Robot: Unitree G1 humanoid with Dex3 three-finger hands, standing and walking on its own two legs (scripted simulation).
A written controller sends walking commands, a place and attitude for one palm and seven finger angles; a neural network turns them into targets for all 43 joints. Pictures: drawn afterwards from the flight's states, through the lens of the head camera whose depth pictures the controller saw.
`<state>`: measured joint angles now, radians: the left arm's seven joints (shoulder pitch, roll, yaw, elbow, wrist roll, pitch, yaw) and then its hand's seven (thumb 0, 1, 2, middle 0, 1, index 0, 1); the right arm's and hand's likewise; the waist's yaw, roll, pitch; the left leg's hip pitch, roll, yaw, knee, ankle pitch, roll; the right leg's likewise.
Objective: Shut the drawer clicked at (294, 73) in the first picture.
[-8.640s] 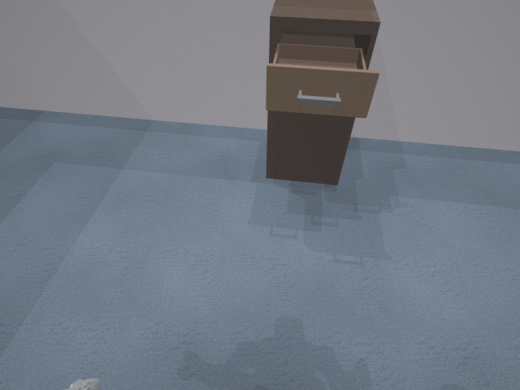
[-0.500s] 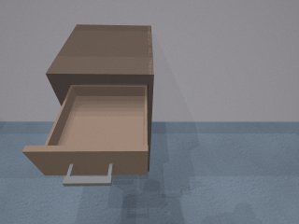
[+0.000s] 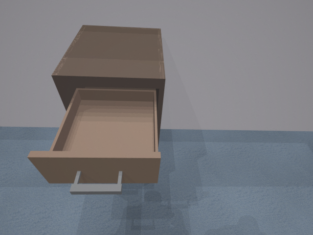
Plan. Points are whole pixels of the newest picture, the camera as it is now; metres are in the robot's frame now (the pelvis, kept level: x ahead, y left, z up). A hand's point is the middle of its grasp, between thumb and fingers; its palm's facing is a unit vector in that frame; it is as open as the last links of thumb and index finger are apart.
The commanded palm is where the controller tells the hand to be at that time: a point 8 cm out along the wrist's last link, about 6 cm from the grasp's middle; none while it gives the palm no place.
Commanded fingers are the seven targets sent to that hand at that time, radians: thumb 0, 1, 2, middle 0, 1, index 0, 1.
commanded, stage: come to a stop and stand still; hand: left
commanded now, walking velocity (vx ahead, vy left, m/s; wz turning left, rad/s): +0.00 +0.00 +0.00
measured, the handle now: (98, 182) +0.27 +0.19 -0.06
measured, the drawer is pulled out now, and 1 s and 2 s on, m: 0.30 0.30 0.30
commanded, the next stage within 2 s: look again from close up in 0.18 s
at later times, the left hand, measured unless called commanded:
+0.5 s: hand out of the picture -0.02 +0.18 -0.18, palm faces +0.01 -0.99 -0.16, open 7.4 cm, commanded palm none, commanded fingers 0.00 0.90 0.90 -0.20 -0.30 -0.20 -0.30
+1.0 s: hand out of the picture +0.07 +0.20 -0.13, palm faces +0.14 -0.96 -0.26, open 7.2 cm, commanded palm +0.10 +0.21 -0.06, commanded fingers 0.00 0.90 0.90 -0.32 -0.43 -0.32 -0.43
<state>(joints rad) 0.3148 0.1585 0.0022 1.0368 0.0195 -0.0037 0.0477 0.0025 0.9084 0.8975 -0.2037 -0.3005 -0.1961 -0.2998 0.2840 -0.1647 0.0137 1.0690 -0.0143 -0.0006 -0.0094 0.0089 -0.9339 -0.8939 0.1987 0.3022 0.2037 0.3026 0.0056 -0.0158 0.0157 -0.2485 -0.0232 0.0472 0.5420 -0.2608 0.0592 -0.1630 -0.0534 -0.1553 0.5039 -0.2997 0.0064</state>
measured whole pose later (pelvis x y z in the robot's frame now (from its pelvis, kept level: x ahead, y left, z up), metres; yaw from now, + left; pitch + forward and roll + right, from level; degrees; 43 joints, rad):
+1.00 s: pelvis +0.01 +0.02 +0.00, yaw -2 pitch +0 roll +1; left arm 0.55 0.18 -0.01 0.45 -0.07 0.06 0.15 0.04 0.97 0.90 -0.22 -0.31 -0.21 -0.31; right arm 0.39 -0.16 0.03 0.97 0.03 -0.16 -0.03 0.03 -0.94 -0.89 0.20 0.30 0.21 0.30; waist 0.00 -0.03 0.00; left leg -0.24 -0.06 0.11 0.47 -0.24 0.07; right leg -0.24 -0.07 -0.07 0.58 -0.33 -0.01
